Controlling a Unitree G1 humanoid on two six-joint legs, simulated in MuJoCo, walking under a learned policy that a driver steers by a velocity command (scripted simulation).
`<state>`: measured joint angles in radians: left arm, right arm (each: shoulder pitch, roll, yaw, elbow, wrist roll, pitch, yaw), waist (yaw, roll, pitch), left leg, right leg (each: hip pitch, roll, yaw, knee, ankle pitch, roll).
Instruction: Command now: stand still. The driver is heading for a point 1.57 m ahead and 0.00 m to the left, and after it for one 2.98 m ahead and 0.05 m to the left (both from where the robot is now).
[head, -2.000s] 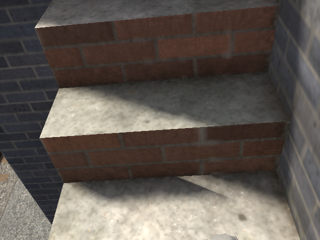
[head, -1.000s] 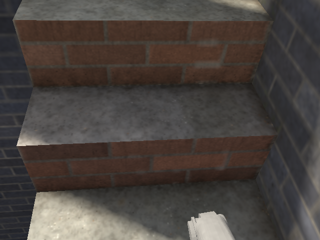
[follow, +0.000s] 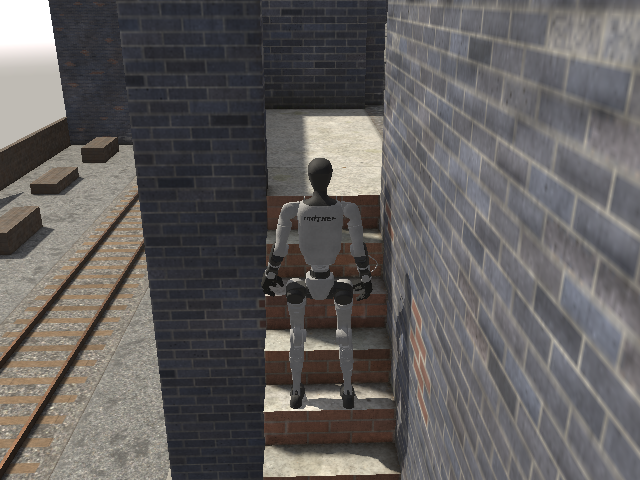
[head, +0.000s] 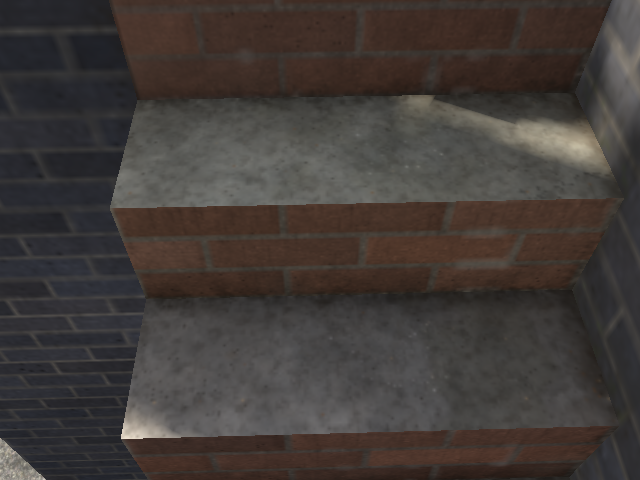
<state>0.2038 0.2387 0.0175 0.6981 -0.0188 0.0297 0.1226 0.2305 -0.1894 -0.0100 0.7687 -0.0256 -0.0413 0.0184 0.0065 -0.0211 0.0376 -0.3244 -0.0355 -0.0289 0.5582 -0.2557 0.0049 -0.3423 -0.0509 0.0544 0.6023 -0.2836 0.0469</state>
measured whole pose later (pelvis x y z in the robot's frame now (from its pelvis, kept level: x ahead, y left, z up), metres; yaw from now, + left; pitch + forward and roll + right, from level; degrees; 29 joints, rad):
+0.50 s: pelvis +0.02 +0.00 +0.01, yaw -1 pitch +1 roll +1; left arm 0.36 0.19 0.02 0.89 0.02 -0.04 -0.16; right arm 0.23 -0.20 0.00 1.02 0.00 -0.02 0.07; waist 0.00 0.00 0.00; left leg -0.24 -0.02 -0.03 0.47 -0.25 -0.01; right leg -0.26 -0.03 0.06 0.50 -0.26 0.03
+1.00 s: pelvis +0.03 -0.01 +0.01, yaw -1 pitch +1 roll +1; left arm 0.38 0.16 -0.01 0.99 0.02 -0.02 -0.15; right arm 0.21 -0.19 0.00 1.10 0.00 0.00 0.07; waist -0.01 0.01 0.01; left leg -0.20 -0.01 -0.01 0.42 -0.23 -0.01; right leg -0.23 -0.04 0.06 0.47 -0.26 0.03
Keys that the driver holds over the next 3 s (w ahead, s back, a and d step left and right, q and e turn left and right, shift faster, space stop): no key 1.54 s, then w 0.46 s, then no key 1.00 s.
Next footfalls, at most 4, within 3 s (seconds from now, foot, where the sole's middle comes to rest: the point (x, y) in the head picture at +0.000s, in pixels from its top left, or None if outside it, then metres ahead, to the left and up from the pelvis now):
2.14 right None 0.29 -0.16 -0.55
2.54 left None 0.24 0.06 -0.55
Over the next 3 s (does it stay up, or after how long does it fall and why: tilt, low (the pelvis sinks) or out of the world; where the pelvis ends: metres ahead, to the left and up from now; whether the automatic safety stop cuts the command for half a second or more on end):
stays up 0.23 -0.04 0.22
